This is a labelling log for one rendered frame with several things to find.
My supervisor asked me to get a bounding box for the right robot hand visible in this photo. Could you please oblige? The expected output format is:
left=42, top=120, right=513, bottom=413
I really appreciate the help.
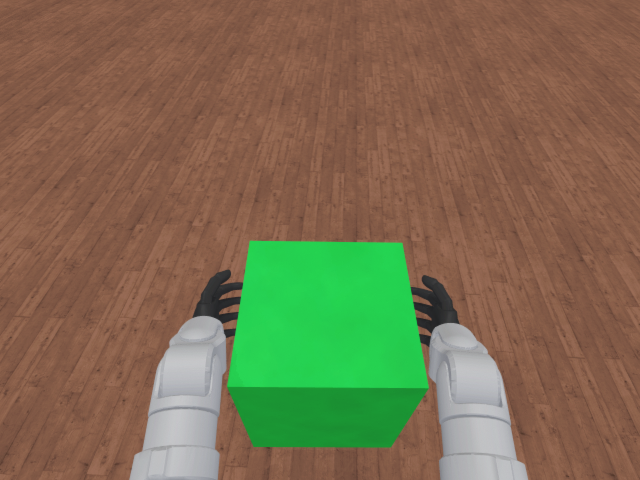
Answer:
left=411, top=275, right=460, bottom=347

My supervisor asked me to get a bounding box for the left robot hand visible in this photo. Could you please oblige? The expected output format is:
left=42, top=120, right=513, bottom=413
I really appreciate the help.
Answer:
left=192, top=270, right=243, bottom=338

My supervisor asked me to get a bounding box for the left robot forearm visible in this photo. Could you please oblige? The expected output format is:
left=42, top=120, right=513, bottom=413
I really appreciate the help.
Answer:
left=129, top=316, right=227, bottom=480

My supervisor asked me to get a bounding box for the right robot forearm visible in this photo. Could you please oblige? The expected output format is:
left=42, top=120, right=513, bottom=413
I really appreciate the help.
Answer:
left=428, top=323, right=528, bottom=480

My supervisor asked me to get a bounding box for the carton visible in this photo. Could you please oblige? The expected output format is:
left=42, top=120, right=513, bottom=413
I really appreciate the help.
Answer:
left=227, top=241, right=429, bottom=448

